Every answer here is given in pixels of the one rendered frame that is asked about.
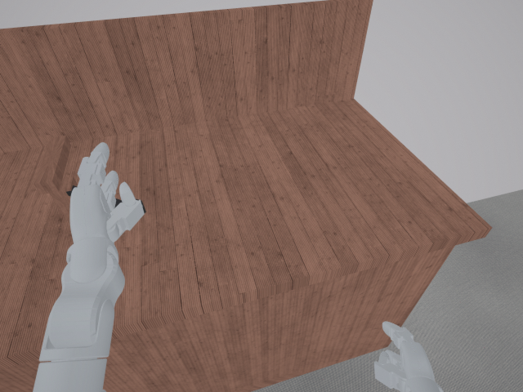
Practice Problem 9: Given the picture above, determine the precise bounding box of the counter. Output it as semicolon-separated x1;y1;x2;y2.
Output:
0;0;492;392

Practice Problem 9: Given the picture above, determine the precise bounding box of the right robot hand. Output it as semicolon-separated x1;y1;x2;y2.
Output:
374;321;435;392

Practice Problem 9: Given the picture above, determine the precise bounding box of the robot left forearm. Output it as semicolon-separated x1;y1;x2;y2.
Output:
33;237;125;392

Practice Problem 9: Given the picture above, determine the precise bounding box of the left robot hand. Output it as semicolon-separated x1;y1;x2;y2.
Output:
69;142;145;243

